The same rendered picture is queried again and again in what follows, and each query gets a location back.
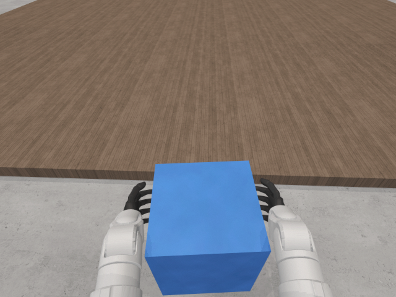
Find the left robot hand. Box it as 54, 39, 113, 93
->
124, 182, 152, 224

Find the carton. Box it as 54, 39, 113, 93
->
145, 161, 271, 295

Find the right robot hand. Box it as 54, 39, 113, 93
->
256, 178, 285, 222

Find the robot right forearm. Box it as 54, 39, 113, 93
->
268, 205, 334, 297

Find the robot left forearm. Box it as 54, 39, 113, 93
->
90, 209, 144, 297

